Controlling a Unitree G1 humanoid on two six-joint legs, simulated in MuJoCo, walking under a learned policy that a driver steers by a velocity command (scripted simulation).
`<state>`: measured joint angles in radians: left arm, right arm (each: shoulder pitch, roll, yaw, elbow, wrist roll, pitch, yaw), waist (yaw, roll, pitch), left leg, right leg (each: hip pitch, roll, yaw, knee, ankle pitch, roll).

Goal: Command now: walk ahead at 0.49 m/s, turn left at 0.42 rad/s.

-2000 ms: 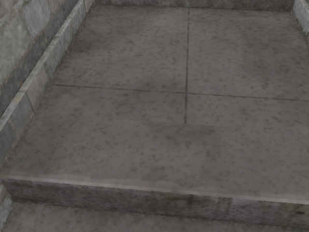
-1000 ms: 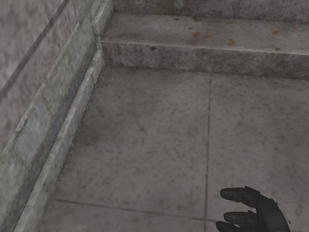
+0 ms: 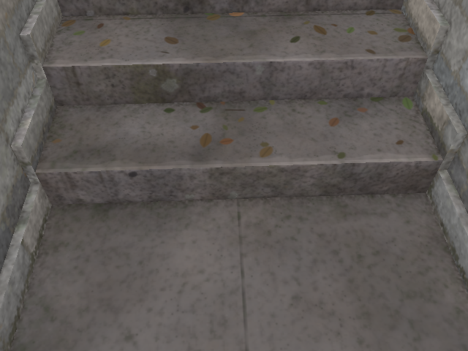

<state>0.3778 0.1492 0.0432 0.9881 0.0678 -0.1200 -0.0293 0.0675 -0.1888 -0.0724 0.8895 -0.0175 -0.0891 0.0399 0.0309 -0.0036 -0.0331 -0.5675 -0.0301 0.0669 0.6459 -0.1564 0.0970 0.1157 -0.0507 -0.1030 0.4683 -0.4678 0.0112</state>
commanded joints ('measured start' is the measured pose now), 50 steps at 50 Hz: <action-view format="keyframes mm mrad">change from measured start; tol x32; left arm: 1 -20 105 11 -104 14 -1 -30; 20 -498 164 26 -360 -78 -12 32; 26 19 354 73 -259 22 -3 32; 50 75 169 20 -139 -59 17 28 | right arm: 1 591 -145 -31 96 -35 -23 -22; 6 136 -107 -12 -52 31 0 -35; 44 -1 -126 15 -198 -11 40 -11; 50 447 -341 -50 -89 -40 -4 -48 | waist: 1 -231 144 -271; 27 40 -267 -299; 50 -124 333 -173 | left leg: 1 1024 302 -753 -331 -164 331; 5 490 234 -488 -384 272 215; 11 179 160 -320 -472 81 185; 23 509 187 -334 -238 255 72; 28 -161 7 -151 648 -281 -31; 47 308 36 13 -168 -21 -31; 50 784 459 -765 -422 -192 157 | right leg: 1 -774 146 111 689 -81 -6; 3 -891 56 223 974 67 -9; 15 -678 -32 128 247 544 40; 24 -423 60 63 -16 281 -52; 27 133 -367 835 -151 280 -275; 40 -263 -124 229 -337 415 -191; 48 -324 -63 134 118 657 -126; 50 -746 135 89 630 -65 -78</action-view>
